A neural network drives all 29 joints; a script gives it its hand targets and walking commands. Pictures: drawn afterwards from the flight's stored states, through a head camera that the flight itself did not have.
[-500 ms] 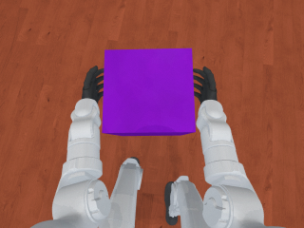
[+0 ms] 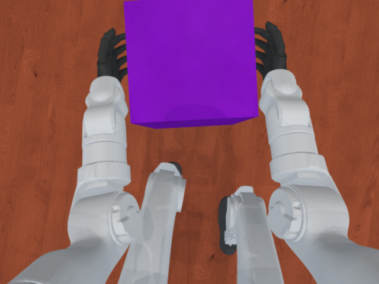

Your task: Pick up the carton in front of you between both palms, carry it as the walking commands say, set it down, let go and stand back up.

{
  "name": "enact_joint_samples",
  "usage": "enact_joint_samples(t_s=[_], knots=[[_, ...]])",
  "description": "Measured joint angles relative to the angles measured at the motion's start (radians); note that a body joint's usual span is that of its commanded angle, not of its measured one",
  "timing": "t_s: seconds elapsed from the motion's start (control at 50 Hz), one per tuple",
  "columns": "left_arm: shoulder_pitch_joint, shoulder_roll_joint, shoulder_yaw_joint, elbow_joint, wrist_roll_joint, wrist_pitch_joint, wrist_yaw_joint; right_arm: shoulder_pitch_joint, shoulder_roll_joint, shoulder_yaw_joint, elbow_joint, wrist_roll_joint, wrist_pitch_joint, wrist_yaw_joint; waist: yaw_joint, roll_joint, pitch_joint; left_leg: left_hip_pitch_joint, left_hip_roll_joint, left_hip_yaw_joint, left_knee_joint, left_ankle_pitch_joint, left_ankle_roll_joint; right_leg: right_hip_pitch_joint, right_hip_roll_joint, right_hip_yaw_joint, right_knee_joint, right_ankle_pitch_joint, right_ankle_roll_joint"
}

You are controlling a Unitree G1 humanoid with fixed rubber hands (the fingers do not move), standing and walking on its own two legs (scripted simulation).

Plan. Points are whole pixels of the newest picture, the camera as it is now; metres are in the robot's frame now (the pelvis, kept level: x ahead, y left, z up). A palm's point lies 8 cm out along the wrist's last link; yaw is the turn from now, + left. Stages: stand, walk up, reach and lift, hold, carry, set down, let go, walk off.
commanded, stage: set down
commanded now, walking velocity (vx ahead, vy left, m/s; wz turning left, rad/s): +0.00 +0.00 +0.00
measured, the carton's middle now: (191, 78) +0.49 +0.12 -0.18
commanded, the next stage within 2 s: none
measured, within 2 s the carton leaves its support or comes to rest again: rests again in 1.84 s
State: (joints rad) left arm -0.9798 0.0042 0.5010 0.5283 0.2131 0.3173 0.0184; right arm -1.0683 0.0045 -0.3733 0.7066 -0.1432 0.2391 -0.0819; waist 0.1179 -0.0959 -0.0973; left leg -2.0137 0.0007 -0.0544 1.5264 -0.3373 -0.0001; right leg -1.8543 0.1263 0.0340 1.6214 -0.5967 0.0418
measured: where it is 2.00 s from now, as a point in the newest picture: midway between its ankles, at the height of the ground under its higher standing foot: (197, 217)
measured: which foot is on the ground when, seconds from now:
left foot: down 0.00-1.00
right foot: down 0.00-1.00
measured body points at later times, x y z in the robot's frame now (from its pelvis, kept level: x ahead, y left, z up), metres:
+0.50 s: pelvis -0.02 -0.02 -0.10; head +0.35 +0.05 +0.15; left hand +0.47 +0.28 -0.27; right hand +0.57 +0.00 -0.26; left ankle +0.13 +0.12 -0.50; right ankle +0.05 -0.13 -0.50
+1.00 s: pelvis -0.02 -0.02 -0.13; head +0.36 +0.03 +0.10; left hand +0.47 +0.29 -0.31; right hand +0.57 +0.00 -0.32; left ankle +0.13 +0.12 -0.50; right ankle +0.05 -0.13 -0.50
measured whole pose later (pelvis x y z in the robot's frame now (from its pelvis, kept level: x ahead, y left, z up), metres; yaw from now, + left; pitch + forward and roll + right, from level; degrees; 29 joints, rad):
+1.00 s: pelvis -0.02 -0.02 -0.13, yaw +0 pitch +44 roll +0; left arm -1.37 0.21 0.55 0.84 0.12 0.26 -0.01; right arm -1.59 -0.23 -0.07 1.07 -0.02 0.25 -0.16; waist 0.22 -0.07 0.29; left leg -2.33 0.05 -0.04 1.97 -0.40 -0.03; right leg -2.19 0.20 0.04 2.12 -0.69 0.04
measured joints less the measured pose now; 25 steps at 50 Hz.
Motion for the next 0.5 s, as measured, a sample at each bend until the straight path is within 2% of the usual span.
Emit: enact_joint_samples(t_s=[0.12, 0.28, 0.38, 0.5], knots=[[-0.074, 0.013, 0.026, 0.028, 0.005, 0.02, 0.015, -0.113, -0.039, -0.009, 0.073, -0.016, 0.022, 0.009, 0.009, -0.004, 0.046, -0.077, -0.001, 0.002, 0.076, 0.005, -0.002, -0.08, 0.005, -0.002, 0.092, -0.008, 0.004], [-0.204, 0.05, 0.069, 0.083, 0.035, 0.032, 0.009, -0.277, -0.088, -0.012, 0.162, -0.033, 0.042, 0.003, 0.023, -0.018, 0.145, -0.165, -0.002, -0.011, 0.173, 0.011, -0.022, -0.176, 0.015, -0.019, 0.213, -0.017, -0.01], [-0.275, 0.085, 0.081, 0.107, 0.038, 0.031, 0.001, -0.368, -0.12, 0.029, 0.202, -0.014, 0.046, -0.019, 0.035, -0.022, 0.209, -0.223, 0.001, -0.02, 0.237, 0.001, -0.037, -0.238, 0.024, -0.031, 0.284, -0.031, -0.02], [-0.331, 0.129, 0.074, 0.128, 0.004, 0.019, 0.0, -0.442, -0.159, 0.128, 0.231, 0.045, 0.041, -0.054, 0.051, -0.013, 0.285, -0.281, 0.007, -0.02, 0.31, -0.026, -0.047, -0.295, 0.034, -0.034, 0.361, -0.062, -0.025]])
